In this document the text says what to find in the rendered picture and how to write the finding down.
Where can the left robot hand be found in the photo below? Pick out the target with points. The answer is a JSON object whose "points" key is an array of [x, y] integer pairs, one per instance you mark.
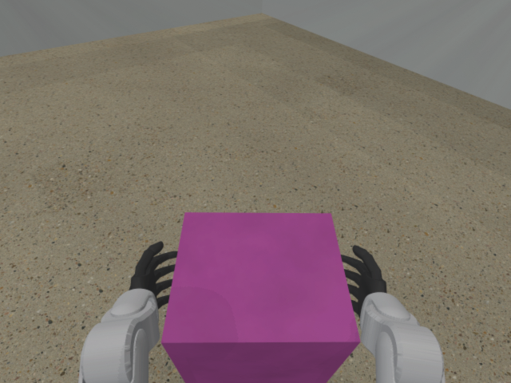
{"points": [[146, 276]]}

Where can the carton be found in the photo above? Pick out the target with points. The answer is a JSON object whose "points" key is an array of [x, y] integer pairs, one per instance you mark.
{"points": [[259, 298]]}

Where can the right robot hand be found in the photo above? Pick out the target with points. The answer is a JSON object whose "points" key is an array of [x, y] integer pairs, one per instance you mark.
{"points": [[369, 280]]}

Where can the left robot forearm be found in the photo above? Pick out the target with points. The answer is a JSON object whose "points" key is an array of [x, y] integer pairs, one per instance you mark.
{"points": [[117, 349]]}

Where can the right robot forearm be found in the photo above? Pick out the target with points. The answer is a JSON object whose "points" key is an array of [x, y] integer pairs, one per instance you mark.
{"points": [[404, 351]]}

